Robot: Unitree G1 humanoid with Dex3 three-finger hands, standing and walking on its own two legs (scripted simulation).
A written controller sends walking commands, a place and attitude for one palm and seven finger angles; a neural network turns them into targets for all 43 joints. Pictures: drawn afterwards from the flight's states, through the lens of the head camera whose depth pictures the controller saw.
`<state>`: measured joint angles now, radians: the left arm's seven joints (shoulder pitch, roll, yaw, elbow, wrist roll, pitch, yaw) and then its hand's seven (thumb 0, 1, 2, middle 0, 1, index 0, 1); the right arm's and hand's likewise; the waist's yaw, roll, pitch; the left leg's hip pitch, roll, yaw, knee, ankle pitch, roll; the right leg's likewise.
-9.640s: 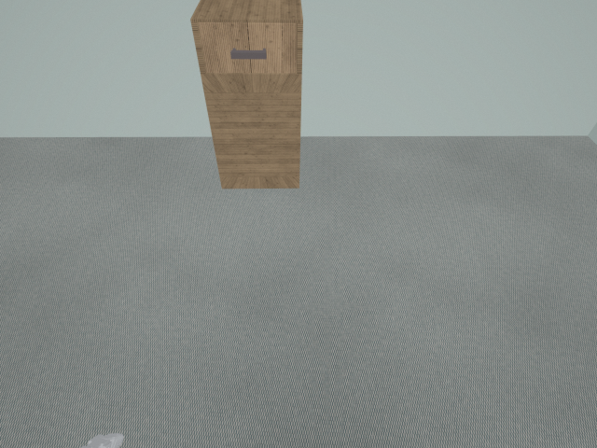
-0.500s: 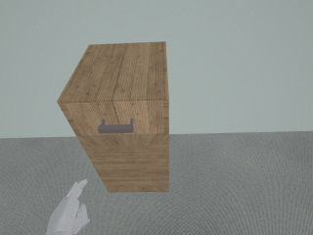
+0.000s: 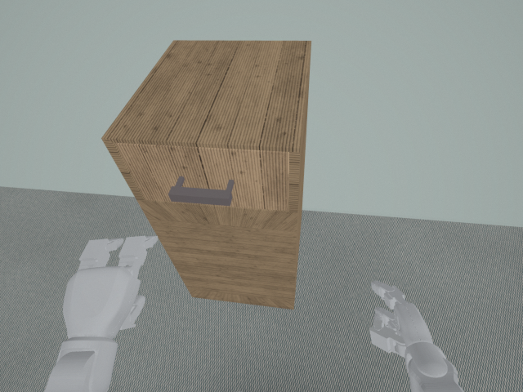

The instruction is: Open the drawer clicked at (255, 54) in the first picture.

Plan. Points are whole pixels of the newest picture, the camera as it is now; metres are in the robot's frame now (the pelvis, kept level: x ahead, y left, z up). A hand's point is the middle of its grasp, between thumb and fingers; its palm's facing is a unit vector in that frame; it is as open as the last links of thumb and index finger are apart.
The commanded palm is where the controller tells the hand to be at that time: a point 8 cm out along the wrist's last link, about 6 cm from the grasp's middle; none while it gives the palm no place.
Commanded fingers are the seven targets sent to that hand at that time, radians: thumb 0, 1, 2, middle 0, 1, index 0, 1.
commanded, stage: raise the hand with hooked fingers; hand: left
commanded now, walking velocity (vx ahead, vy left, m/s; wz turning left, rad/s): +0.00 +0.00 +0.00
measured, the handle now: (203, 189) +0.49 +0.21 -0.02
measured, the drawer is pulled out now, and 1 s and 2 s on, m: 0.00 0.00 0.00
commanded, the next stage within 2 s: move the hooked fingers above the handle in 1.20 s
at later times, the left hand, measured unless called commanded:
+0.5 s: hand (147, 236) +0.31 +0.22 +0.08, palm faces +0.08 -0.11 -0.99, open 13.1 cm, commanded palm +0.28 +0.22 +0.14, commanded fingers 0.00 -0.50 0.30 -0.30 -1.20 -0.30 -1.20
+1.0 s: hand (130, 212) +0.33 +0.25 +0.11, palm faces -0.06 -0.10 -0.99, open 13.8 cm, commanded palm +0.30 +0.26 +0.18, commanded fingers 0.00 -0.50 0.30 -0.30 -1.20 -0.30 -1.20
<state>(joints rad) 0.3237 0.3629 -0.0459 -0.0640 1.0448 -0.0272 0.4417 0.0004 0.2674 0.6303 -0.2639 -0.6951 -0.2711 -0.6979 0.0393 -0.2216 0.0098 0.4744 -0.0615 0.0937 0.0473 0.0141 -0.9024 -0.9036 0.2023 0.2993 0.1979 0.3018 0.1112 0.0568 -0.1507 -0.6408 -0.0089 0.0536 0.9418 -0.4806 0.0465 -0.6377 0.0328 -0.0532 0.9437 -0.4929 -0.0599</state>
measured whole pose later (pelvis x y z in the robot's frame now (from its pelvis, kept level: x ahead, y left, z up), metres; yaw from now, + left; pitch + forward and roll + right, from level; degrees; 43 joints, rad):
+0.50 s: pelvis +0.02 +0.00 +0.04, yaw -5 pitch +8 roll +1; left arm 0.18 0.39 -0.03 0.02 0.93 0.10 0.30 0.00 -0.30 0.38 -0.30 -1.07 -0.31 -1.07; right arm 0.13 -0.29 -0.07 0.60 0.00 0.10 -0.01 0.02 -0.91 -0.90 0.20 0.30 0.19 0.30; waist 0.05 0.07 -0.11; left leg -0.39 -0.04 0.00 0.63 -0.38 0.02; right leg -0.43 0.06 0.05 0.68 -0.38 -0.05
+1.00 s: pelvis +0.01 +0.04 +0.05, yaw -4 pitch +2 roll +0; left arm -0.09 0.45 -0.09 0.14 0.93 0.04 0.03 0.00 -0.49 0.30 -0.31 -1.19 -0.32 -1.20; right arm 0.18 -0.22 0.01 0.57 0.02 0.13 0.00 0.02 -0.90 -0.90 0.21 0.30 0.20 0.30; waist 0.06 0.08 -0.04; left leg -0.24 -0.07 -0.01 0.49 -0.28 0.07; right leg -0.26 0.02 0.04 0.49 -0.27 -0.01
